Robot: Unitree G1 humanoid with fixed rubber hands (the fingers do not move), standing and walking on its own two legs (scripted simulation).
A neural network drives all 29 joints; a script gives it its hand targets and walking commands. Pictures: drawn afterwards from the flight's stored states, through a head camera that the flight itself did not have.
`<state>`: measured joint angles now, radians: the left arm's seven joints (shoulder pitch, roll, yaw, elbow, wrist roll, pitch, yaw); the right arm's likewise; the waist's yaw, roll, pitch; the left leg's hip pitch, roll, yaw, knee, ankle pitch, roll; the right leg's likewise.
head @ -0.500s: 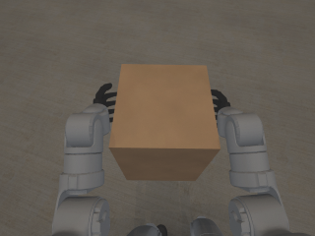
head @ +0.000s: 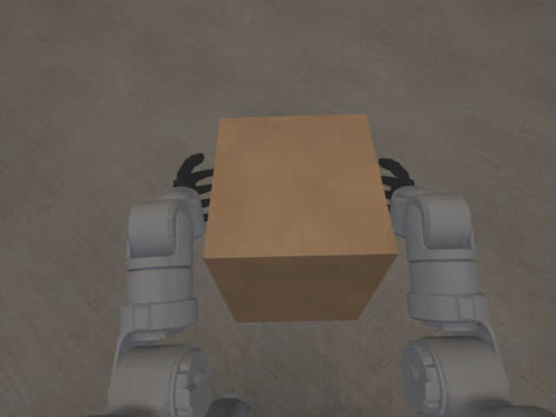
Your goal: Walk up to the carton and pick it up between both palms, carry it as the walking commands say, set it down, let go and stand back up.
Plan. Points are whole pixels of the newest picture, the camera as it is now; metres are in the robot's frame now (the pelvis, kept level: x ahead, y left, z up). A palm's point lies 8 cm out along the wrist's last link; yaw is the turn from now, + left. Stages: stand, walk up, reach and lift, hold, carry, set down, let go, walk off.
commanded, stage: carry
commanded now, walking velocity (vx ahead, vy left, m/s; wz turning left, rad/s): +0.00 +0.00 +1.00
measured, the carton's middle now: (294, 228) +0.37 -0.04 +0.05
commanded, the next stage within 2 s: none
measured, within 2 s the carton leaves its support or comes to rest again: neither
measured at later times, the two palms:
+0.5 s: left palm out of the picture +0.25 +0.32 +0.11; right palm (220, 203) +0.38 +0.06 +0.11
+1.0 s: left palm out of the picture +0.07 +0.41 +0.12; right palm (78, 274) +0.30 +0.23 +0.10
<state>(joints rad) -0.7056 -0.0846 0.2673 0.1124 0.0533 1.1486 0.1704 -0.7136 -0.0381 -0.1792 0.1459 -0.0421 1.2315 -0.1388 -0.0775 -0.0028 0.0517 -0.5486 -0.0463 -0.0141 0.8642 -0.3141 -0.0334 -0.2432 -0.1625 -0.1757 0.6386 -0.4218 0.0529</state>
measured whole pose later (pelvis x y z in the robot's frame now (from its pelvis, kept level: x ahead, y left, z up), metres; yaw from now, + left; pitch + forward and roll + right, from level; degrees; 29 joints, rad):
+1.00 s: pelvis -0.06 +0.03 +0.00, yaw +57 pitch +3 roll +1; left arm -0.73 -0.11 0.28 0.13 0.06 1.10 0.15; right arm -0.71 -0.03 -0.22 0.05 -0.06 1.26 -0.16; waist -0.05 0.07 0.07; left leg -0.59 -0.06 0.03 0.99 -0.47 -0.02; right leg -0.41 -0.16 -0.20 0.69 -0.32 0.01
